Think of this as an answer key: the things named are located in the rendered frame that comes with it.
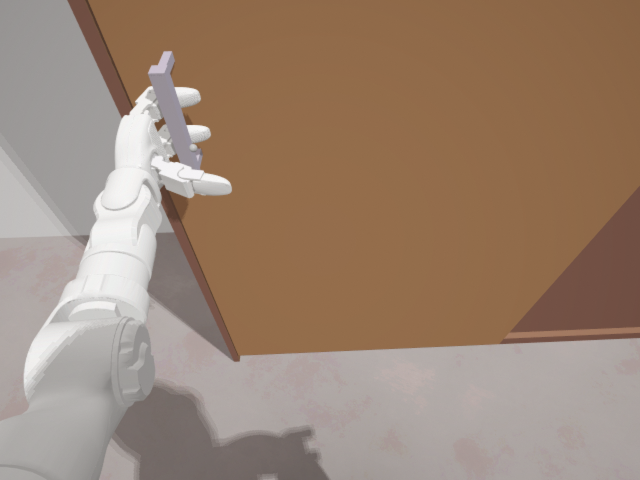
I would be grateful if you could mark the handle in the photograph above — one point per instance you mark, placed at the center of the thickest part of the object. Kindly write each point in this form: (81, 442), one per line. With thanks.
(169, 104)

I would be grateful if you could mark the wardrobe door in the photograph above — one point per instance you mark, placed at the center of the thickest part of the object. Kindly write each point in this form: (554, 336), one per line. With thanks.
(404, 173)
(601, 287)

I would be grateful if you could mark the left robot upper arm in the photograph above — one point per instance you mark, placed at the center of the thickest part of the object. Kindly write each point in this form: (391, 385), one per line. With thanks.
(82, 377)

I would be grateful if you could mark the robot left hand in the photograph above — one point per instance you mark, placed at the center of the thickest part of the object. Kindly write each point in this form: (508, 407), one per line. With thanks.
(138, 145)

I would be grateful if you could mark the left robot forearm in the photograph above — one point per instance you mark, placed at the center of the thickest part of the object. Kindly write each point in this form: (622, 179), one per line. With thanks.
(117, 264)

